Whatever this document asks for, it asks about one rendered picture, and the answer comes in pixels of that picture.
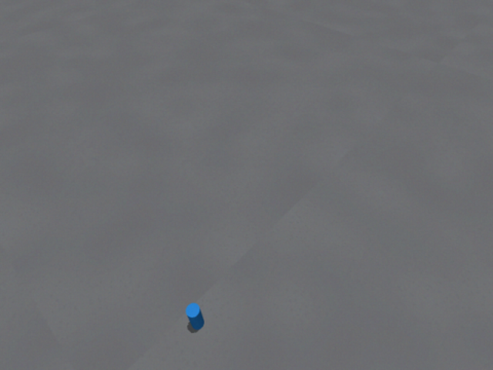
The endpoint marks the can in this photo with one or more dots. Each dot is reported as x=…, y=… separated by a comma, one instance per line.
x=195, y=316

